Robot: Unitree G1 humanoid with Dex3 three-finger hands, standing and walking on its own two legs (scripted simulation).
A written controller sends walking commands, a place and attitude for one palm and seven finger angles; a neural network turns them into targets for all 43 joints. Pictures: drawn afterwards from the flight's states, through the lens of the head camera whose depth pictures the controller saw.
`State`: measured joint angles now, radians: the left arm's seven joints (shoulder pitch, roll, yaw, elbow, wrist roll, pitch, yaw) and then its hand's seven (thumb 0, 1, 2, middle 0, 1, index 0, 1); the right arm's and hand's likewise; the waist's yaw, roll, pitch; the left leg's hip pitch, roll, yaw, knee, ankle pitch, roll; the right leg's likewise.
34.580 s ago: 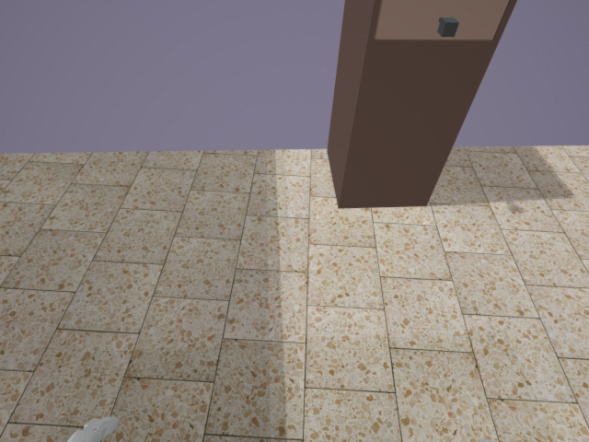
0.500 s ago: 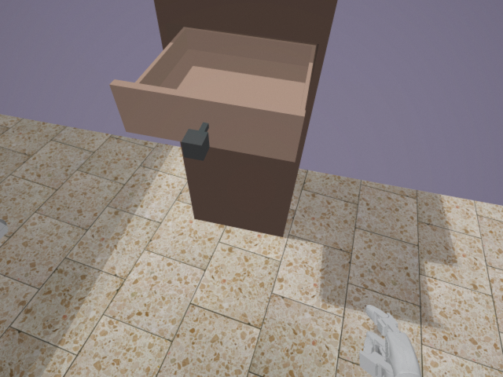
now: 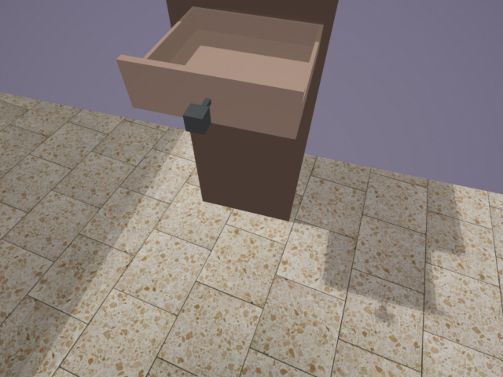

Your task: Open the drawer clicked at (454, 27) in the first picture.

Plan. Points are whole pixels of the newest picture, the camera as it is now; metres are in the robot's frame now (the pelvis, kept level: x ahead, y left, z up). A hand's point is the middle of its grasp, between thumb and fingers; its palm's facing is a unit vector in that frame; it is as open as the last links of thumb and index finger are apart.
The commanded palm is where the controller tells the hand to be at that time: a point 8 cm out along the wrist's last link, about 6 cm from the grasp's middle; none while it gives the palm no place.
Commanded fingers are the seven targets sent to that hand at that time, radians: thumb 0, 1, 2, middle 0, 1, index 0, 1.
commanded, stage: let the arm hang, fingers relaxed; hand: left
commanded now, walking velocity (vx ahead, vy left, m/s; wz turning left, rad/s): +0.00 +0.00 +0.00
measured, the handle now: (201, 112) +0.58 +0.14 +0.08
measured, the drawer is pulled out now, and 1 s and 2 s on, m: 0.30 0.30 0.30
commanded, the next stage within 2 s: look to check the result in 0.60 s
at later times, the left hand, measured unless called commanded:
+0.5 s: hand out of the picture +0.03 +0.18 -0.17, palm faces +0.03 -0.98 -0.20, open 7.3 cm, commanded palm none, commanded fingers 0.00 0.90 0.90 -0.20 -0.30 -0.20 -0.30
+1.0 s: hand out of the picture +0.06 +0.17 -0.17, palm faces +0.02 -0.98 -0.21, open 7.3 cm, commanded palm none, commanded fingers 0.00 0.90 0.90 -0.20 -0.30 -0.20 -0.30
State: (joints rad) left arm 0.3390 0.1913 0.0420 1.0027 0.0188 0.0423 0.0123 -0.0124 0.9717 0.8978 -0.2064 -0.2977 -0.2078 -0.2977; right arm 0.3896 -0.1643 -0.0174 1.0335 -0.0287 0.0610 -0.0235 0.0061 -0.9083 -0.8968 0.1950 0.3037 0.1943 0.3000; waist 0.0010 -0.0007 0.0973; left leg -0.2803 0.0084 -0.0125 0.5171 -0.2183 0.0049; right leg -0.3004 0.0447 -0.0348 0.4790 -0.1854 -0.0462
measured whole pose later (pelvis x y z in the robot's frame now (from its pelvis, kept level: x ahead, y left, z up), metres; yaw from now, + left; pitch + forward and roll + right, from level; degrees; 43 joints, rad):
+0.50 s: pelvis +0.01 +0.00 +0.00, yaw -1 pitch -1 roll +0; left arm 0.26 0.14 0.05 1.09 0.02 0.01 0.03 0.01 0.93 0.90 -0.20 -0.30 -0.20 -0.30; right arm 0.37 -0.10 -0.02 1.07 -0.03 0.02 -0.03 0.00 -0.91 -0.90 0.20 0.30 0.20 0.30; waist -0.02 0.01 0.03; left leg -0.25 0.00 0.01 0.47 -0.20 0.00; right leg -0.29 0.04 -0.01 0.45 -0.14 -0.04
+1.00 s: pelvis +0.05 +0.00 +0.01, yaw -1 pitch -1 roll +0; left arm 0.25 0.13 0.03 1.14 0.01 -0.01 0.03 0.01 0.92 0.90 -0.20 -0.30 -0.20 -0.30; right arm 0.29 -0.13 -0.01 1.09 -0.02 0.00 -0.05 0.00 -0.91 -0.90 0.20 0.30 0.19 0.30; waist -0.01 0.02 0.07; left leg -0.15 0.00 0.01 0.40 -0.24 0.00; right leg -0.20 0.04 0.00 0.41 -0.19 -0.04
